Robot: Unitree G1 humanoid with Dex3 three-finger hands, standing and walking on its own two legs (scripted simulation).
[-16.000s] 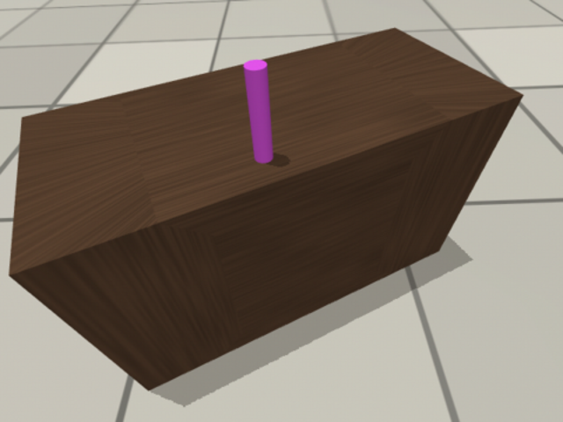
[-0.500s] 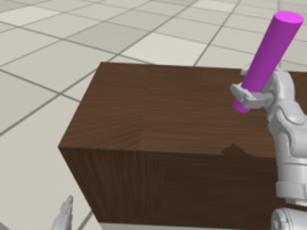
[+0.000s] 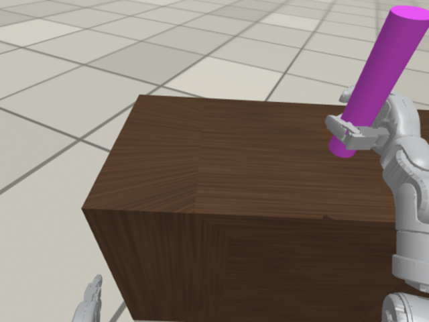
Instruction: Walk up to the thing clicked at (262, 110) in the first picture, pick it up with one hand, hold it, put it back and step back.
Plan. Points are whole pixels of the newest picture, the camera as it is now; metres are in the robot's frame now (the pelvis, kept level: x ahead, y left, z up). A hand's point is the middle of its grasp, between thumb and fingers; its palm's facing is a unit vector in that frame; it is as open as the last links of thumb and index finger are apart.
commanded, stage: hold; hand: right
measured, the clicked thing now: (369, 95) +0.34 -0.18 +0.31
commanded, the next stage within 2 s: none
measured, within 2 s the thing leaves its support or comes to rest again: neither
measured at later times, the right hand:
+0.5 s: hand (358, 112) +0.34 -0.18 +0.28, palm faces +0.08 +1.00 -0.03, open 7.0 cm
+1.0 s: hand (358, 113) +0.34 -0.18 +0.28, palm faces +0.10 +1.00 -0.02, open 7.0 cm
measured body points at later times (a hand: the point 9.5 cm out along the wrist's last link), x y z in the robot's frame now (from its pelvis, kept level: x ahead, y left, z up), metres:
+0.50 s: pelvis +0.00 +0.00 +0.00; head -0.04 +0.03 +0.45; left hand +0.17 +0.25 -0.08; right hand +0.33 -0.23 +0.29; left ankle +0.04 +0.12 -0.73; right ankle +0.01 -0.13 -0.73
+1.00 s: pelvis +0.00 +0.00 +0.00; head -0.05 +0.03 +0.45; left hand +0.17 +0.25 -0.07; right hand +0.33 -0.23 +0.28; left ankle +0.04 +0.12 -0.73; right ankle +0.01 -0.13 -0.73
